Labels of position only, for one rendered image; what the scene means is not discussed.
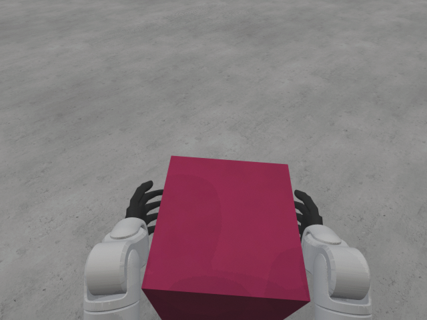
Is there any robot left hand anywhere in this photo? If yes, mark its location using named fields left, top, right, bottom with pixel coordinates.
left=125, top=181, right=163, bottom=235

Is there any robot right hand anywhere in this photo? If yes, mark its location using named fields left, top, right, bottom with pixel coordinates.
left=294, top=190, right=323, bottom=242

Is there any carton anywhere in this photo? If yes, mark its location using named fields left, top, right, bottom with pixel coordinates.
left=141, top=156, right=310, bottom=320

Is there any robot right forearm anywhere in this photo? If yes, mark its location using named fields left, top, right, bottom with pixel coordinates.
left=301, top=225, right=372, bottom=320

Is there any robot left forearm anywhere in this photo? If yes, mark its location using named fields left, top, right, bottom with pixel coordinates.
left=83, top=217, right=149, bottom=320

